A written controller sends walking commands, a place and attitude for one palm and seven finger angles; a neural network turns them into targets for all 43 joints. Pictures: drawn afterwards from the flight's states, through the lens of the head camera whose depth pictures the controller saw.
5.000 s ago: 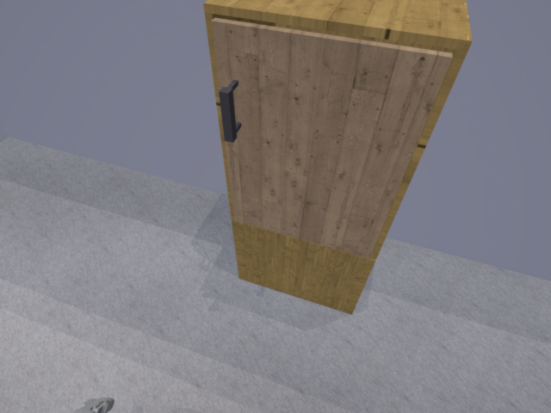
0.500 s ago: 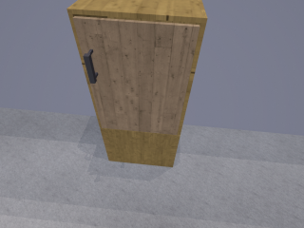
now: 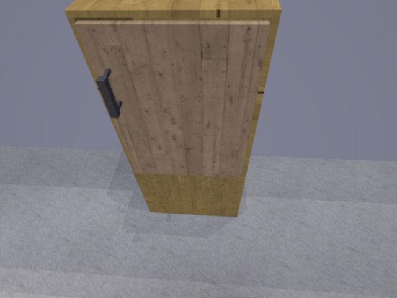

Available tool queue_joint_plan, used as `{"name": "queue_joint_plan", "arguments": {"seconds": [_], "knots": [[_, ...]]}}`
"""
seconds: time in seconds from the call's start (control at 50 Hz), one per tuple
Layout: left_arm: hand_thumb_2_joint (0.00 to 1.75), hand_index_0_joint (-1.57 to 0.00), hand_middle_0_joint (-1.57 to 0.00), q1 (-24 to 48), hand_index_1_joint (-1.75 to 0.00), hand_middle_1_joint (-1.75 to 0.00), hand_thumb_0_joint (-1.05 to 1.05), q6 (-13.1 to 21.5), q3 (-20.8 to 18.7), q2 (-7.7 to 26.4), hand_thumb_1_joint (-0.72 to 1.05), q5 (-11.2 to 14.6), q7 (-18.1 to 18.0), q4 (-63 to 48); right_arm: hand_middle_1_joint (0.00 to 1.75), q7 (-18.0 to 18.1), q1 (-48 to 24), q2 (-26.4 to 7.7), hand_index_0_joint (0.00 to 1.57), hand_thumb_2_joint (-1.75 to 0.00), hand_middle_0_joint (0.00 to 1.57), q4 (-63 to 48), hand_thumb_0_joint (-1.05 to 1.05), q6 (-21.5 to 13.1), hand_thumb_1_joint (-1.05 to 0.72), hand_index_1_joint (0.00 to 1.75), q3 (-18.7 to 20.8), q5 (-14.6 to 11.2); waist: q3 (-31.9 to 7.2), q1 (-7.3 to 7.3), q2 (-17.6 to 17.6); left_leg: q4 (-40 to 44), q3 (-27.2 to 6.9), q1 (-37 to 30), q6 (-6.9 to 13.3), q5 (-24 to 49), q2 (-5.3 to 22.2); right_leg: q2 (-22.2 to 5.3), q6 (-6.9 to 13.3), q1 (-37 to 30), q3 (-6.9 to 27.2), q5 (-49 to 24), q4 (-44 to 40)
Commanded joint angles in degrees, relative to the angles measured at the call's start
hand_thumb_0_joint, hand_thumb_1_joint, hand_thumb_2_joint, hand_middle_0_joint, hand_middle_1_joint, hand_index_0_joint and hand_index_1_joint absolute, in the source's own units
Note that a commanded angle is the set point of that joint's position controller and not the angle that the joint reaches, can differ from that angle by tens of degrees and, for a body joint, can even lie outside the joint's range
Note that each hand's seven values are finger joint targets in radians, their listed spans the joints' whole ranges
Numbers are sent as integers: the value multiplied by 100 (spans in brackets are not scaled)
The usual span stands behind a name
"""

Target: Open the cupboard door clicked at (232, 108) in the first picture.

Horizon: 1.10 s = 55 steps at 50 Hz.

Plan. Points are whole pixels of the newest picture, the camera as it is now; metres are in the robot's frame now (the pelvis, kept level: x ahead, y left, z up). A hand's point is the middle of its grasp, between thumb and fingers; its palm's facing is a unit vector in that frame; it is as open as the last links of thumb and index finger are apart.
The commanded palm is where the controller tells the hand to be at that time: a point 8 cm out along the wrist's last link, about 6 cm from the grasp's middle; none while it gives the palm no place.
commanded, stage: shuffle to correct the standing spot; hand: left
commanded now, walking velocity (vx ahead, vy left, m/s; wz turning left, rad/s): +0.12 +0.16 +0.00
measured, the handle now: (111, 93) +0.58 +0.27 +0.08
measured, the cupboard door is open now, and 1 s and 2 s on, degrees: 0 0 0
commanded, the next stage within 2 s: come to a stop and stand still in 0.22 s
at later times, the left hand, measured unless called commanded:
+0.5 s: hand out of the picture +0.05 +0.28 -0.18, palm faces +0.10 -0.97 -0.21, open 7.4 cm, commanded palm none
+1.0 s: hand out of the picture +0.07 +0.24 -0.17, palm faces +0.07 -0.98 -0.18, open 7.2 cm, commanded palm none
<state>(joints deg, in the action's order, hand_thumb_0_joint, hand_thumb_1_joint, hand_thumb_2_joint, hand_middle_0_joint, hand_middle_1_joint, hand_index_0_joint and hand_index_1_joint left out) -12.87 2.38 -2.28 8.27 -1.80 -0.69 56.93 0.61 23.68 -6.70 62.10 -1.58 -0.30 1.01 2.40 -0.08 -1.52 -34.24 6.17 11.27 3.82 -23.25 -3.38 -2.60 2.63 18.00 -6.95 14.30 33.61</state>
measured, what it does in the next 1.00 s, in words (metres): steps on the spot: left foot, then right foot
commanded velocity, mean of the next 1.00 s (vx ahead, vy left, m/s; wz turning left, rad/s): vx -0.01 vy -0.01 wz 0.00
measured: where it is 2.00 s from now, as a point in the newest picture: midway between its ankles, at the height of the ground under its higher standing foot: outside the picture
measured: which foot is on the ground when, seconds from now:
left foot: up 0.00-0.34, down 0.36-1.00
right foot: down 0.00-0.34, up 0.36-0.66, down 0.68-1.00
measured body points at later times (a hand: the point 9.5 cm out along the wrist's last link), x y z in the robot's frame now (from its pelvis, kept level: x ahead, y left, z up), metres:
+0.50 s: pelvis +0.07 +0.08 +0.00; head +0.09 +0.11 +0.45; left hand +0.05 +0.33 -0.16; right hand +0.15 -0.14 -0.13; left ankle +0.12 +0.20 -0.73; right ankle +0.04 -0.04 -0.68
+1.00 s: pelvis +0.05 +0.06 +0.01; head +0.05 +0.07 +0.46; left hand +0.07 +0.29 -0.15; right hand +0.04 -0.15 -0.15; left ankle +0.09 +0.19 -0.73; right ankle +0.06 -0.01 -0.73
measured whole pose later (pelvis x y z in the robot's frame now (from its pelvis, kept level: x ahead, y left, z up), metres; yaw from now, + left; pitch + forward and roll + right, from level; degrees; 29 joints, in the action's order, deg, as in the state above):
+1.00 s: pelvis +0.05 +0.06 +0.01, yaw +1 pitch -2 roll +0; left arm -15.7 -0.7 -1.0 9.6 -0.6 -1.4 60.4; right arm 1.3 17.7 -6.3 63.8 1.4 0.3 1.2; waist 1.0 -0.2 1.5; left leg -26.9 3.1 14.6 -0.9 -10.4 2.6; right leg 1.6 3.7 11.1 -6.1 14.4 27.1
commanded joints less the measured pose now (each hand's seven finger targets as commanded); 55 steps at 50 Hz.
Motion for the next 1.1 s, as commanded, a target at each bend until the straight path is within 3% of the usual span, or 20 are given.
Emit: {"name": "queue_joint_plan", "arguments": {"seconds": [0.0,0.06,0.1,0.26,0.28,0.3,0.32,0.34,0.36,0.38,0.4,0.46,0.56,0.64,0.68,0.7,0.76,0.86,0.92,1.08], "knots": [[90,-20,-20,-1530,-30,-30,0,70,-305,1049,90,59,-182,126,30,-30,-282,-677,20,-90,20,-553,0,-30,-90,30,244,64,35,478,979,-3016,-651,2965,-260,-698,607,-2618,1340,-1954,2998,-702,-1984],[90,-20,-20,-804,-30,-30,0,121,-197,644,90,47,-168,-40,30,-153,-299,-494,20,-90,20,-476,0,124,-90,30,239,82,301,73,1093,-2966,-573,2429,-400,299,808,-1820,824,-748,1412,-1242,-2087],[90,-20,-20,-673,-30,-30,0,149,-219,775,90,29,-145,-80,30,-202,-350,-344,20,-90,20,-497,0,170,-90,30,225,47,243,-14,951,-2403,-359,2072,-495,656,767,-1593,693,-456,878,-1733,-2065],[90,-20,-20,-631,-30,-30,0,-67,-373,1320,90,-7,-58,-50,30,-190,-710,-587,20,-90,20,-747,0,93,-90,30,267,-18,16,87,1091,126,226,390,-600,1193,431,-1427,347,-117,649,-662,-1287],[90,-20,-20,-617,-30,-30,0,-125,-361,1208,90,-37,-70,-78,30,-170,-399,-702,20,-90,20,-675,0,50,-90,30,291,-19,-45,-55,855,568,117,-129,-596,1368,501,-1257,206,88,514,-282,-728],[90,-20,-20,-728,-30,-30,0,-189,-316,980,90,-5,-58,-74,30,-122,-106,-1061,20,-90,20,-621,0,28,-90,30,360,8,-362,-139,-128,841,-150,-698,-511,1570,799,-904,64,286,250,304,152],[90,-20,-20,-852,-30,-30,0,-251,-252,624,90,48,-52,-139,30,-74,196,-1596,20,-90,20,-642,0,8,-90,30,470,81,-558,-226,-1725,1424,-1921,-999,38,2139,2096,-140,-245,1166,-274,2073,1516],[90,-20,-20,-793,-30,-30,0,-295,-155,465,90,21,-79,-223,30,-15,305,-1763,20,-90,20,-662,0,88,-90,30,466,50,-639,-293,-1612,1961,-2479,-494,581,1949,2568,0,-202,1208,266,2573,2494],[90,-20,-20,-766,-30,-30,0,-277,-121,397,90,31,-87,-298,30,16,-61,-1619,20,-90,20,-800,0,97,-90,30,432,82,-281,-159,-947,2033,-2371,55,866,1554,2647,-216,-113,1174,520,2151,2849],[90,-20,-20,-736,-30,-30,0,-242,-61,247,90,12,-88,-245,30,46,-418,-1340,20,-90,20,-859,0,39,-90,30,360,119,-144,-15,-571,2051,-2365,478,834,1653,2474,-254,-129,1080,530,1837,2924],[90,-20,-20,-840,-30,-30,0,-228,-53,271,90,-6,-94,-27,30,65,-792,-1154,20,-90,20,-834,0,-12,-90,30,295,101,-310,107,-832,1979,-1962,517,672,2065,2227,-309,-181,891,676,1438,2866],[90,-20,-20,-1061,-30,-30,0,-289,9,319,90,62,-62,148,30,122,-1044,-1002,20,-90,20,-839,0,-38,-90,30,233,44,-522,159,-734,1752,-1126,343,532,3250,1904,-191,-334,330,570,1008,1939],[90,-20,-20,-838,-30,-30,0,-399,-6,347,90,54,-61,-5,30,178,-847,-1191,20,-90,20,-727,0,120,-90,30,406,58,-530,-22,-520,1624,-1336,221,675,2960,2186,-11,-318,39,460,1141,901],[90,-20,-20,-1066,-30,-30,0,-300,-55,488,90,4,-78,-32,30,138,-878,-1032,20,-90,20,-694,0,163,-90,30,426,-9,-535,120,196,875,-950,764,149,2018,1599,-123,-205,-902,780,-303,-982],[90,-20,-20,-813,-30,-30,0,-229,-67,894,90,0,-111,-115,30,82,-955,-443,20,-90,20,-776,0,205,-90,30,273,-53,-247,-9,1306,262,-190,1101,-357,375,657,-1253,334,-568,1716,-1154,-1523],[90,-20,-20,-646,-30,-30,0,-179,-41,830,90,35,-122,-160,30,77,-1024,-436,20,-90,20,-727,0,244,-90,30,255,-19,-307,-18,1179,-45,-275,819,-408,144,601,-1318,560,-234,1755,-1106,-1608],[90,-20,-20,-318,-30,-30,0,-156,0,653,90,63,-131,-188,30,63,-875,-407,20,-90,20,-482,0,291,-90,30,234,5,-85,-96,969,-407,-365,555,-427,393,621,-982,606,51,1402,-676,-1661],[90,-20,-20,-409,-30,-30,0,-160,59,513,90,136,-96,-48,30,99,-584,-479,20,-90,20,-190,0,175,-90,30,139,17,297,-42,81,1097,-747,108,-326,1295,983,-409,142,223,1085,342,-1487],[90,-20,-20,-551,-30,-30,0,-214,60,526,90,132,-93,94,30,95,-677,-492,20,-90,20,-119,0,154,-90,30,115,16,487,99,-320,1586,-942,753,-302,533,1010,-294,17,-294,1030,632,-1533],[90,-20,-20,-775,-30,-30,0,-128,102,444,90,134,-97,349,30,114,-262,-390,20,-90,20,75,0,115,-90,30,95,-10,93,38,291,1439,-692,293,-335,860,892,-404,44,-476,1061,600,-1821]]}}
